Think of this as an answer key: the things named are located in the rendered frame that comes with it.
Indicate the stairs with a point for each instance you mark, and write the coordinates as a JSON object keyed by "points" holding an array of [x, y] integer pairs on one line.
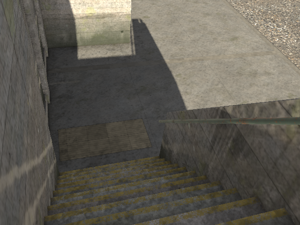
{"points": [[151, 191]]}

